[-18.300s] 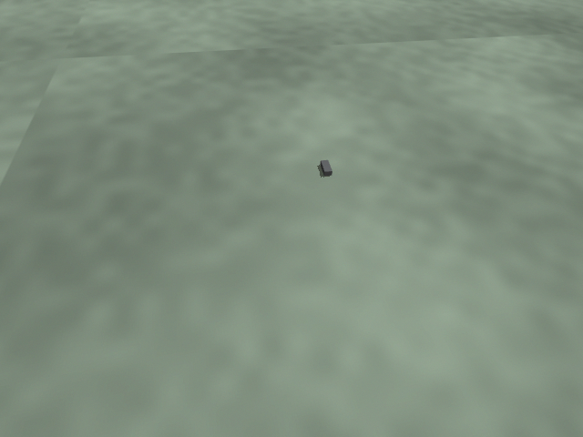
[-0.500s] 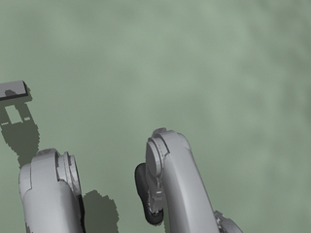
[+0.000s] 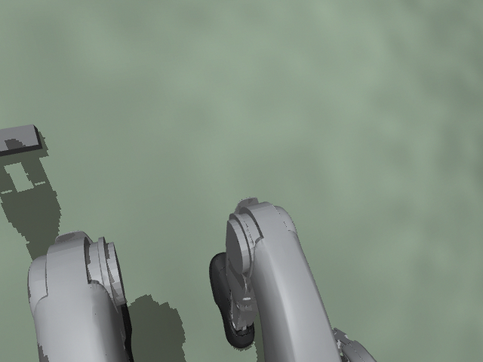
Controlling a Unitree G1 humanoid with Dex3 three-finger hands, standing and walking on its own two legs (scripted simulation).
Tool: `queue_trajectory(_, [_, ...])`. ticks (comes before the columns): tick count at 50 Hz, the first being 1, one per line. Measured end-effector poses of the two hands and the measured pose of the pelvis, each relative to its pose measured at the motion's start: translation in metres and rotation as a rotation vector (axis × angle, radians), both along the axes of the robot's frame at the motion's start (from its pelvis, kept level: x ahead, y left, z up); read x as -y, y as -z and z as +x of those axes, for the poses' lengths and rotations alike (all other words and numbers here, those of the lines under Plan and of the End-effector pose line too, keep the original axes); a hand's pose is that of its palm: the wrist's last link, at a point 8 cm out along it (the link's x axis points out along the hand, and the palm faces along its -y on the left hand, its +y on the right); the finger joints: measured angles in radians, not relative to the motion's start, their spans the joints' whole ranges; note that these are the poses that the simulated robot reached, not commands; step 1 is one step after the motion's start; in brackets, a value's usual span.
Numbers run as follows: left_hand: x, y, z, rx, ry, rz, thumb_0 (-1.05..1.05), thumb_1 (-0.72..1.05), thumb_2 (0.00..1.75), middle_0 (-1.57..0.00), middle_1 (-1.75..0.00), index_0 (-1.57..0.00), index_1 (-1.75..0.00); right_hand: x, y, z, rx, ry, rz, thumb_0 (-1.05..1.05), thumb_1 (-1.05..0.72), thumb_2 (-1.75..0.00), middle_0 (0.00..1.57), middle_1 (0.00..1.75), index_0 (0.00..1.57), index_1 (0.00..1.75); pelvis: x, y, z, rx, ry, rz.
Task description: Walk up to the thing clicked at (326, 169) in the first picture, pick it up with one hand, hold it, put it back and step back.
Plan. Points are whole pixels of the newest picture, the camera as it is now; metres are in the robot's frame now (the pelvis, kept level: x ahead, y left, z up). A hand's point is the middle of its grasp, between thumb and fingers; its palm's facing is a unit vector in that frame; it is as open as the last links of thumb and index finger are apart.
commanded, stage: rise first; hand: left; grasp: from above
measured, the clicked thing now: (9, 141) +0.50 +0.31 -0.30
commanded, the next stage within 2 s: none
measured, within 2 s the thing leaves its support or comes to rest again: neither
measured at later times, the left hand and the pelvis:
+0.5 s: hand out of the picture +0.46 +0.33 -0.18, palm faces -0.45 -0.11 -0.89, open 11.6 cm; pelvis +0.00 +0.00 +0.00, yaw +0 degrees
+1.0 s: hand out of the picture +0.45 +0.33 -0.18, palm faces -0.46 -0.12 -0.88, open 11.6 cm; pelvis +0.00 +0.00 +0.00, yaw +0 degrees
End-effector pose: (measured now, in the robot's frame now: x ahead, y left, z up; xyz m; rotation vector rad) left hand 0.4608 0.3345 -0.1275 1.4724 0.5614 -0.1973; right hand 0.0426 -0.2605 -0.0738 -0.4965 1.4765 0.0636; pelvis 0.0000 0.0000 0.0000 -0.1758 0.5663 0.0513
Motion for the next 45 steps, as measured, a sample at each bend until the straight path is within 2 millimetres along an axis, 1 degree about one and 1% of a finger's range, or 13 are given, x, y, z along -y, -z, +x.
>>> queue_trajectory(13, [0.0048, 0.0002, 0.0012, 0.014, 0.013, -0.012, 0.0, -0.11, 0.67, -0.46, -0.62, -0.45, -0.63, 0.0035, 0.0006, 0.0044, 0.007, -0.01, -0.005, 0.0, -0.9, -0.89, 0.2, 0.3, 0.2, 0.3, 0.0013, 0.0011, 0.0006, 0.002, 0.002, 0.001])
queue_trajectory(20, [0.0041, -0.0008, 0.0014, 0.016, 0.004, -0.006, 0.0, -0.11, 0.67, -0.45, -0.62, -0.45, -0.63, 0.0026, 0.0006, 0.0066, 0.022, -0.012, -0.009, 0.0, -0.89, -0.89, 0.2, 0.3, 0.2, 0.3, 0.0006, 0.0016, 0.0001, 0.005, 0.004, 0.0])
queue_trajectory(37, [0.0006, -0.0023, 0.0003, 0.008, -0.006, -0.004, 0.0, -0.11, 0.67, -0.46, -0.61, -0.45, -0.62, 0.0005, -0.0002, 0.0031, 0.026, -0.009, -0.006, 0.0, -0.89, -0.89, 0.2, 0.3, 0.2, 0.3, -0.0007, 0.002, -0.0014, 0.009, 0.001, -0.002])
queue_trajectory(45, [0.0029, -0.0016, 0.0001, 0.004, 0.005, -0.01, 0.0, -0.12, 0.67, -0.46, -0.61, -0.45, -0.62, 0.0002, -0.0016, 0.0021, 0.021, -0.009, -0.006, 0.0, -0.89, -0.89, 0.2, 0.3, 0.2, 0.3, -0.0006, 0.0013, -0.0011, 0.009, -0.002, -0.002])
